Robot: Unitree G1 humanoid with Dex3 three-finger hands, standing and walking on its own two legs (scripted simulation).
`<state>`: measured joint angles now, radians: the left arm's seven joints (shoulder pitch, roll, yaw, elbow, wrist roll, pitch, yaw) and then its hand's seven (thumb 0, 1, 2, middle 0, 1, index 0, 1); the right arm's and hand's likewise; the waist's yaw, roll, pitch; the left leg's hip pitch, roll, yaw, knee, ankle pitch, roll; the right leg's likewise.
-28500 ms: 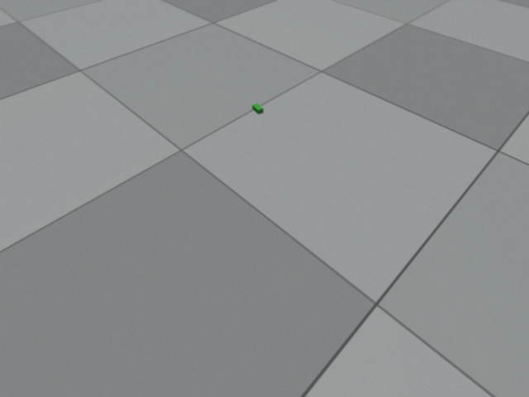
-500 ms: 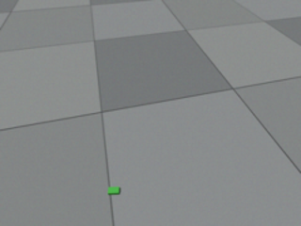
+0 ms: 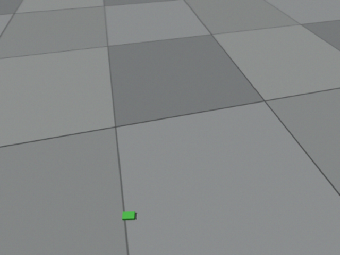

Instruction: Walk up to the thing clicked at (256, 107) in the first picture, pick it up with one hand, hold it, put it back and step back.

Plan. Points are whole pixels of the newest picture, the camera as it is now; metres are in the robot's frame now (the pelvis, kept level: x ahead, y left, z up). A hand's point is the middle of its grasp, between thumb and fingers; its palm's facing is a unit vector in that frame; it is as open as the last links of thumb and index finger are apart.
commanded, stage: stand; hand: left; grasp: from above
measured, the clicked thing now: (128, 215) +0.46 +0.25 -0.77
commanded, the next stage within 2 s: rise first in 0.46 s
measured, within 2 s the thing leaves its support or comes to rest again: neither
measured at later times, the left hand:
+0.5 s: hand out of the picture +0.07 +0.26 -0.16, palm faces -0.01 -0.94 -0.34, open 7.4 cm
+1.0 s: hand out of the picture +0.14 +0.26 -0.19, palm faces -0.05 -0.92 -0.39, open 11.8 cm
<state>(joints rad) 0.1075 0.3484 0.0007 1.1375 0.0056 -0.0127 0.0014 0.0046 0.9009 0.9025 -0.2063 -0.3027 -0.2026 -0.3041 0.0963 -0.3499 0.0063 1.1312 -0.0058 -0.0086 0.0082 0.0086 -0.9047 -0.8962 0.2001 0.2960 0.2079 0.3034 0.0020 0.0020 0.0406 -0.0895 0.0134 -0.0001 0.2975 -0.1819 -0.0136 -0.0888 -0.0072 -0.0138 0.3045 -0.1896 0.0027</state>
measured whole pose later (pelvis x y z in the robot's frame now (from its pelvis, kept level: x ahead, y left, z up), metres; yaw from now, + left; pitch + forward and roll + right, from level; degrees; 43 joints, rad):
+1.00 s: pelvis -0.01 +0.01 -0.04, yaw +0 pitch +11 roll -1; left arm 0.06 0.31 0.15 0.84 0.15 0.15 0.00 0.00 -0.11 0.79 -0.30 -0.80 -0.30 -0.80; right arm 0.26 -0.24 -0.02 0.67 0.03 -0.06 -0.01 0.01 -0.89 -0.89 0.20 0.30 0.21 0.30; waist -0.03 0.00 -0.06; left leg -0.59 0.01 0.00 0.79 -0.39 0.00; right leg -0.57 -0.01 -0.01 0.77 -0.38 0.01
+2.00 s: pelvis -0.06 +0.01 -0.24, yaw -1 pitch +32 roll -2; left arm -0.14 0.47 0.13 0.68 0.60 -0.04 0.05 0.00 -0.31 0.76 -0.38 -0.78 -0.37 -0.79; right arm 0.10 -0.30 -0.05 0.62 0.00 -0.21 0.03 0.01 -0.94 -0.91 0.20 0.30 0.21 0.30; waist -0.03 0.00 -0.19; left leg -1.61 0.01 -0.04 1.74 -0.68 0.00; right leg -1.58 -0.01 -0.03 1.71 -0.68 0.01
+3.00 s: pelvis -0.10 +0.02 -0.45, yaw -7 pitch +34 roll -9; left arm -0.94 0.87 0.16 1.44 1.34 -0.36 0.37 0.00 -0.08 0.66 -0.48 -0.55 -0.47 -0.56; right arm 0.11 -0.27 0.04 0.75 -0.17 0.00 0.14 0.00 -0.90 -0.90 0.20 0.30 0.21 0.30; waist -0.21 -0.03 -0.04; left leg -2.31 0.00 -0.13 2.41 -0.70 0.01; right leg -2.23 0.00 -0.09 2.31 -0.68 0.03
